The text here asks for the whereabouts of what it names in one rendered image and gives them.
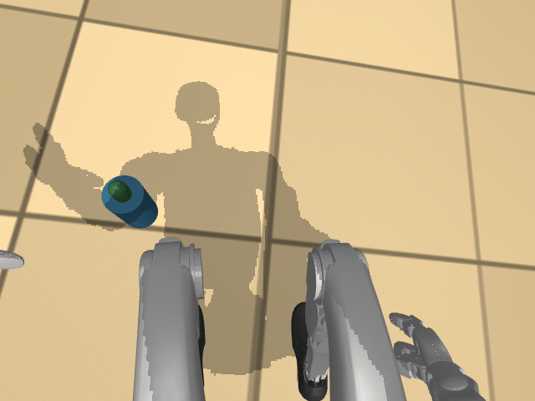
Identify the bottle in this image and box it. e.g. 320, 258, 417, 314
101, 175, 158, 229

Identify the right robot arm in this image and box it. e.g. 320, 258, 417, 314
425, 361, 486, 401

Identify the right robot hand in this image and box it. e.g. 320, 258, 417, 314
389, 312, 453, 384

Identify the left robot hand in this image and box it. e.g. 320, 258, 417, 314
0, 250, 24, 269

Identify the right robot foot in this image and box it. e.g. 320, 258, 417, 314
291, 302, 328, 401

